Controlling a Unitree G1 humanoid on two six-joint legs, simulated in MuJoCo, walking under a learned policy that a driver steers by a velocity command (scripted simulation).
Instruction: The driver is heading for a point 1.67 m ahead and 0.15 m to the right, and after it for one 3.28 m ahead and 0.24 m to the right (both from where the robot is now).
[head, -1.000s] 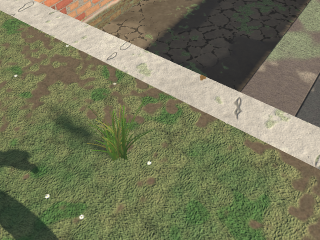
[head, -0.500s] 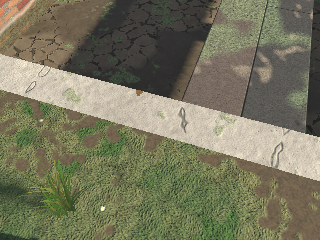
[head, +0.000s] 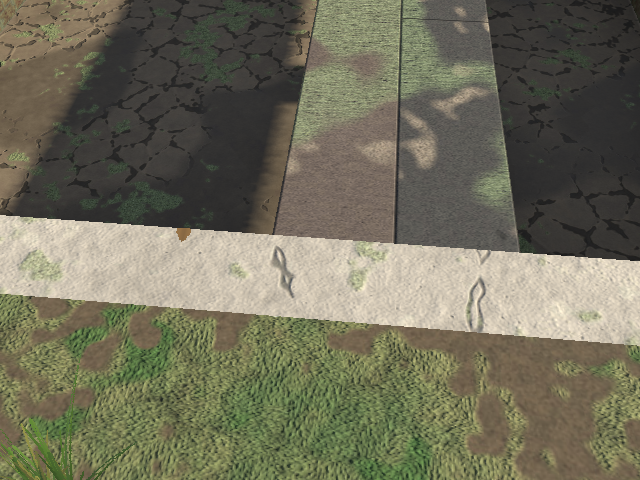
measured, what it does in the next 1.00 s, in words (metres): steps on the spot: left foot, then right foot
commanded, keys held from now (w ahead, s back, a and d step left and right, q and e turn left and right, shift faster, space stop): e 0.46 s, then no key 0.10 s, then q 0.44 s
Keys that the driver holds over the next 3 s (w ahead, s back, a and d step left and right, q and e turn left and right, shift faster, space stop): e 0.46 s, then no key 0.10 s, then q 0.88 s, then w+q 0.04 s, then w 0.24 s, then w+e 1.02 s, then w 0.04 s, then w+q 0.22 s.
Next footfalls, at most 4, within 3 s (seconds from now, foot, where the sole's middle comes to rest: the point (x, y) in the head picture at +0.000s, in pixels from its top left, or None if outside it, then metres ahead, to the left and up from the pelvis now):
0.08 left None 0.04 0.12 -0.77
0.52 right None -0.03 -0.09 -0.77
1.00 left None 0.00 0.09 -0.77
1.54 right None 0.03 -0.10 -0.77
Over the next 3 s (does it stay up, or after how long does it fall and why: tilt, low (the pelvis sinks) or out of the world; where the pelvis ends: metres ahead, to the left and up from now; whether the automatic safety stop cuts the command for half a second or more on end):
stays up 0.62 -0.02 -0.01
